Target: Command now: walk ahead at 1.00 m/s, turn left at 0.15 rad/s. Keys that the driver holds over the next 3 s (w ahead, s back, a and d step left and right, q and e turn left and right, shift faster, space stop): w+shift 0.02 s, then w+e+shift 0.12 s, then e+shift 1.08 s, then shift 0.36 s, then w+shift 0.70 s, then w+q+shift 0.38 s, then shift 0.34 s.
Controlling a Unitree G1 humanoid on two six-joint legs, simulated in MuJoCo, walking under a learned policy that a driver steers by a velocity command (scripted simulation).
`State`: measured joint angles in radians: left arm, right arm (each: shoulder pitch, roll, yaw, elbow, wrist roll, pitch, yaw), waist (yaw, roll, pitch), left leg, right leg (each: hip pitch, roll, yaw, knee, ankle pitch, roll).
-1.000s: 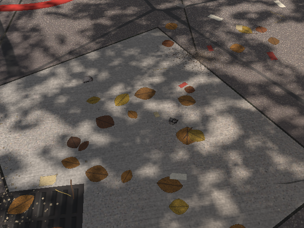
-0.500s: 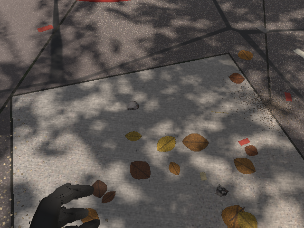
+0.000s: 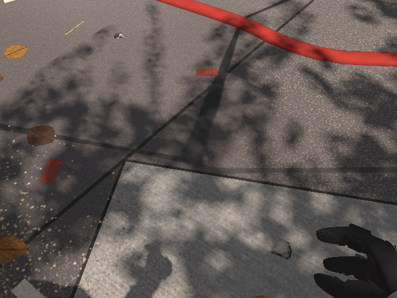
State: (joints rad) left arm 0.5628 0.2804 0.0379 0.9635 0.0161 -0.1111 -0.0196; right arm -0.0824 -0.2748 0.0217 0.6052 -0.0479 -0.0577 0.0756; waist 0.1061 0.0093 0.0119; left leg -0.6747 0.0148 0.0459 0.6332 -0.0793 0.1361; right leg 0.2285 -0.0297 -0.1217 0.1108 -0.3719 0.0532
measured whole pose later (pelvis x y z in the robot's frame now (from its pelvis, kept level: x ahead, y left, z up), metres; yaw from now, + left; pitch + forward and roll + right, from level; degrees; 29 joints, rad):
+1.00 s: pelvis +0.55 +0.07 +0.02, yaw -45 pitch +1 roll +0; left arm 0.24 0.37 0.12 0.69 0.02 0.05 -0.01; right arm 0.12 -0.31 -0.02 0.67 -0.02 0.01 -0.06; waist 0.05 -0.03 0.06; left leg -0.29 -0.06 -0.10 0.47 -0.17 0.00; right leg -0.40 0.25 0.32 0.71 -0.39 0.00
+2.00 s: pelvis +0.61 +0.02 +0.02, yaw -70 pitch +2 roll -1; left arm 0.30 0.29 0.04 0.80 0.02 -0.04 -0.02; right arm 0.25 -0.29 -0.04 0.74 -0.03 -0.06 0.02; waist 0.00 -0.03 -0.04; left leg -0.29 -0.01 0.07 0.51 -0.26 0.05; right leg -0.32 0.04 0.06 0.84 -0.37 -0.10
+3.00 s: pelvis +0.90 -0.63 +0.00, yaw -48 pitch -1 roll +0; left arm 0.22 0.21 0.01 0.85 0.01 -0.05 0.02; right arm 0.18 -0.24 -0.03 0.86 -0.01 -0.04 0.01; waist 0.01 0.00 0.14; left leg -0.43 -0.11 0.09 0.54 -0.11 0.14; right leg -0.40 -0.04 0.02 1.32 -0.43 0.00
